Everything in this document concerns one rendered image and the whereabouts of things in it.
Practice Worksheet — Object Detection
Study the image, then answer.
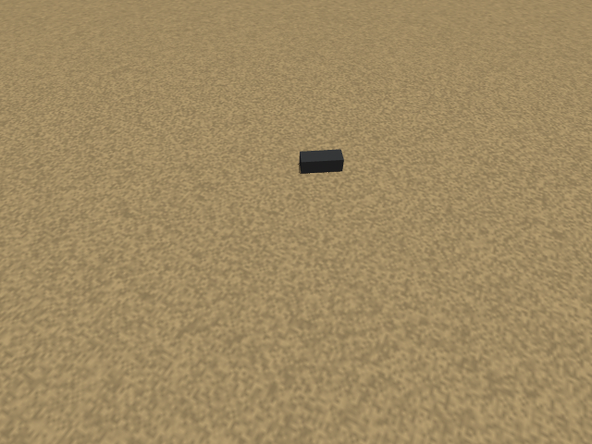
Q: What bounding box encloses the carton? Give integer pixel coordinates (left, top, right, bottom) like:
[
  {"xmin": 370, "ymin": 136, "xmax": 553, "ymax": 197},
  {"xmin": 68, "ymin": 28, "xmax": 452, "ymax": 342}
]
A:
[{"xmin": 300, "ymin": 149, "xmax": 344, "ymax": 174}]

